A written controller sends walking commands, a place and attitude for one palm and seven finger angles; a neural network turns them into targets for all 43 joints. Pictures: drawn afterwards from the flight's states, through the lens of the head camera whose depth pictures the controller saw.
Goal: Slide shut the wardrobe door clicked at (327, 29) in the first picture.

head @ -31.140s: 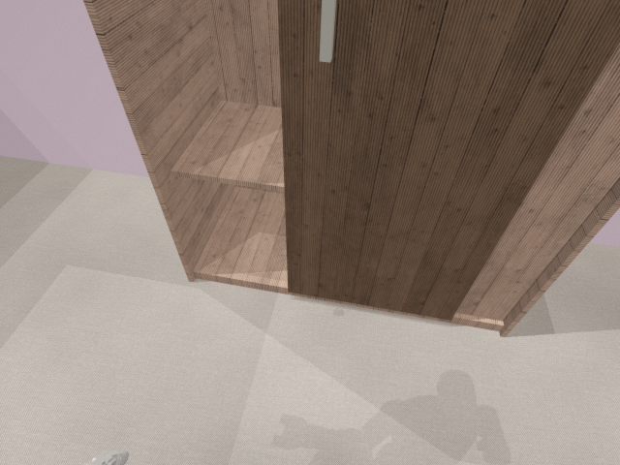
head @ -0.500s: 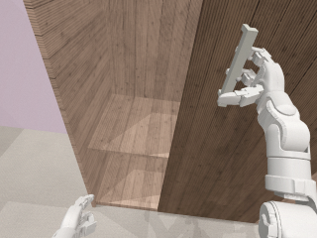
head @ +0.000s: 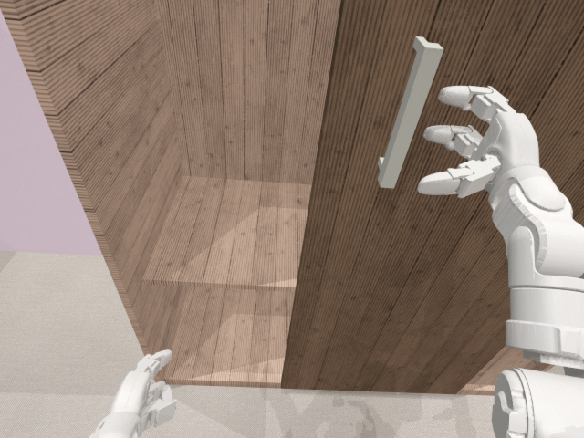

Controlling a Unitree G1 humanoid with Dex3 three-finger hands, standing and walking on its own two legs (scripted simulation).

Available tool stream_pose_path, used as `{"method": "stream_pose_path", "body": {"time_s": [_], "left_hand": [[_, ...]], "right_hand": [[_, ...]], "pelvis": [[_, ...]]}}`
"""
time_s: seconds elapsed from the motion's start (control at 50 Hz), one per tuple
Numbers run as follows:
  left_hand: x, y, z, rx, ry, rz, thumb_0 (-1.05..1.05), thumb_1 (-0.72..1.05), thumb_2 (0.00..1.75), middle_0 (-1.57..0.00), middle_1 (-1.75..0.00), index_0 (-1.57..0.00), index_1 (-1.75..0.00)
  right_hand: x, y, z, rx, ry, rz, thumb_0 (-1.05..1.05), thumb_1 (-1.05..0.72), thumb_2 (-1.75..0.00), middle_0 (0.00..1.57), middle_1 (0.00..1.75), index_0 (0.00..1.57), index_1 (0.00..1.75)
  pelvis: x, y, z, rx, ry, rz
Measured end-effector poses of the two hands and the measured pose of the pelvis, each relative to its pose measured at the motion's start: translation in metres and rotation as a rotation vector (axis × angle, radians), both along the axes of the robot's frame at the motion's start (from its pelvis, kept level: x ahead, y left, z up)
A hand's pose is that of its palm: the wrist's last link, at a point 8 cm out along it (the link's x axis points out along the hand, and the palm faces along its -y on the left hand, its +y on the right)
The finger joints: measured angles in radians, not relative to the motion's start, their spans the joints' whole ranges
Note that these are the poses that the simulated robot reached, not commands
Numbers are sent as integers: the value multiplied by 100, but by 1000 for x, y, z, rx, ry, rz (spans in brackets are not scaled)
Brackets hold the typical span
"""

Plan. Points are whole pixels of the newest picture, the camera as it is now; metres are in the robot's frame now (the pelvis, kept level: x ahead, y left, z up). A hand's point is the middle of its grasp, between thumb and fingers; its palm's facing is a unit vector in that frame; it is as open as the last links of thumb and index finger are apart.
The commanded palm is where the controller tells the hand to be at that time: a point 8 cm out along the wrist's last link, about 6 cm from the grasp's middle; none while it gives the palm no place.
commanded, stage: move the hooked fingers beside the handle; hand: right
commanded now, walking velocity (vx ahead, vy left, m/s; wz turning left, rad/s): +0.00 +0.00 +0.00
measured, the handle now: (402, 117) +0.46 -0.11 +0.27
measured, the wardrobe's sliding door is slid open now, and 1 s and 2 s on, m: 0.38 0.38 0.38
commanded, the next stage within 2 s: feel for the door with the fingertips in 1.78 s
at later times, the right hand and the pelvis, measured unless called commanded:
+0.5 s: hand (468, 152) +0.38 -0.17 +0.27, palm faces -0.01 +1.00 -0.04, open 14.0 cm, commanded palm +0.36 -0.22 +0.26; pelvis -0.01 -0.02 +0.00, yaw +0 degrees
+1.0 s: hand (465, 154) +0.38 -0.17 +0.27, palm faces +0.01 +1.00 -0.04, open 14.0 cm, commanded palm +0.36 -0.22 +0.26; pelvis +0.00 -0.01 +0.00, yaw +0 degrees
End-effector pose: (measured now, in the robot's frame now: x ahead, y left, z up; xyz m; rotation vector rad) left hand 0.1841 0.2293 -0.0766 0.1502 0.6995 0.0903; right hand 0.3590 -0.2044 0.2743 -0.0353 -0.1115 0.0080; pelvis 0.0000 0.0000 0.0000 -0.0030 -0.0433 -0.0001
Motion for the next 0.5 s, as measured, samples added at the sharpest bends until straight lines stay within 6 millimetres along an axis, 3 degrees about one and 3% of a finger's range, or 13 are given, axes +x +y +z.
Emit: {"method": "stream_pose_path", "body": {"time_s": [0.38,0.5], "left_hand": [[-32,-6,-8,11,44,32,1,91,90,-20,-30,-20,-30],[-32,-8,-7,19,38,30,1,91,90,-20,-30,-20,-30]], "right_hand": [[-5,-27,-3,0,-9,-13,-1,50,-30,30,120,30,120],[-3,-23,-3,-6,-1,-1,-1,50,-30,30,120,30,120]], "pelvis": [[-6,-12,1,5,-5,10],[-7,-16,1,8,-7,4]]}}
